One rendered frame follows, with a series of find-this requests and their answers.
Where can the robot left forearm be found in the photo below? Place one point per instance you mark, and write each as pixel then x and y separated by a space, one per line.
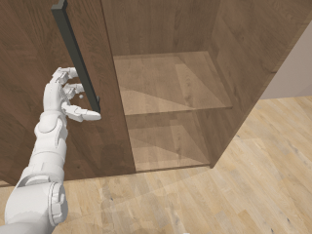
pixel 48 155

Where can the robot left upper arm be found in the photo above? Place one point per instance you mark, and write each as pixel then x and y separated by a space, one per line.
pixel 36 209

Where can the handle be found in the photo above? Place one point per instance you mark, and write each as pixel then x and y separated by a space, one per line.
pixel 69 39

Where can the left robot hand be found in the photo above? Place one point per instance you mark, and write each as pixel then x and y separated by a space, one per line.
pixel 55 96

